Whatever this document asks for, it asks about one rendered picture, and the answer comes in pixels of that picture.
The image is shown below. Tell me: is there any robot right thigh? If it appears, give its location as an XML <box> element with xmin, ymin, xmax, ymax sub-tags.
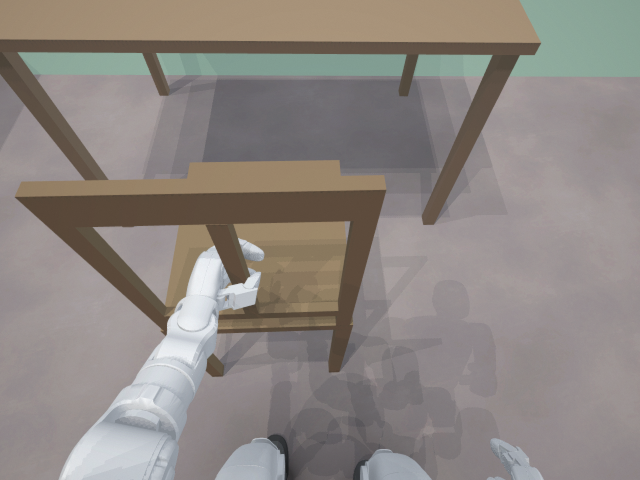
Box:
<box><xmin>360</xmin><ymin>453</ymin><xmax>432</xmax><ymax>480</ymax></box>

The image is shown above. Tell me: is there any left robot forearm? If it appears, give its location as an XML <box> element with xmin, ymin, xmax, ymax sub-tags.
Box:
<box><xmin>59</xmin><ymin>295</ymin><xmax>219</xmax><ymax>480</ymax></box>

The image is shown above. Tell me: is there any right robot hand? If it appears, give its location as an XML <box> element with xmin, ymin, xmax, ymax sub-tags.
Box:
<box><xmin>487</xmin><ymin>438</ymin><xmax>544</xmax><ymax>480</ymax></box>

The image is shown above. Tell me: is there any robot right shin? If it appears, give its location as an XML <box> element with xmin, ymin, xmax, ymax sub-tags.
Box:
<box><xmin>368</xmin><ymin>449</ymin><xmax>393</xmax><ymax>461</ymax></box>

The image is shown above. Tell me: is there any robot left upper arm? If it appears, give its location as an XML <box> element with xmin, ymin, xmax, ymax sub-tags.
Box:
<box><xmin>65</xmin><ymin>421</ymin><xmax>179</xmax><ymax>480</ymax></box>

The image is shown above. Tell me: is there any table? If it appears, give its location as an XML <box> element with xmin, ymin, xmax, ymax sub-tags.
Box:
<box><xmin>0</xmin><ymin>0</ymin><xmax>541</xmax><ymax>227</ymax></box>

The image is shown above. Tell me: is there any chair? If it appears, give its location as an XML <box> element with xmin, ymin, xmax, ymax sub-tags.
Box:
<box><xmin>15</xmin><ymin>160</ymin><xmax>386</xmax><ymax>377</ymax></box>

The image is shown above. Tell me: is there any left robot hand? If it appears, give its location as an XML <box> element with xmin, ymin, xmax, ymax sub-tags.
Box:
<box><xmin>186</xmin><ymin>238</ymin><xmax>264</xmax><ymax>311</ymax></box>

